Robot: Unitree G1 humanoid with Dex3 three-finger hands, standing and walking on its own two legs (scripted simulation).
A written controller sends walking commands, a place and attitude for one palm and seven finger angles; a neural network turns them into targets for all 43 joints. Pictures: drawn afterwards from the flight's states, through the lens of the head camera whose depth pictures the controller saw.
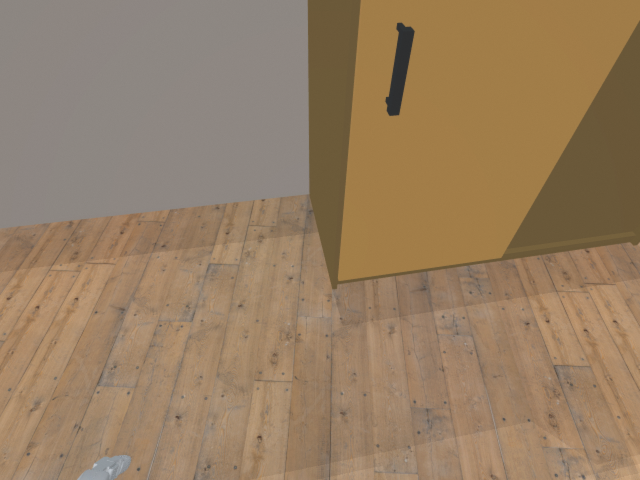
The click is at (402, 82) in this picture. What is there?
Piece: wardrobe's sliding door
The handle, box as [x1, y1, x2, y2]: [385, 23, 414, 115]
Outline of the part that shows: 402,23 397,23 396,28 399,34 389,96 386,97 385,101 387,104 387,111 389,115 398,114 414,31 411,27 405,27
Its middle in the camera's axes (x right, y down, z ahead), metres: +0.16 -0.37 +0.84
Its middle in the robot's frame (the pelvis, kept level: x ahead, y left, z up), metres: +0.90 -0.12 +0.09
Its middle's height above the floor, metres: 0.86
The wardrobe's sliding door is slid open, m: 0.00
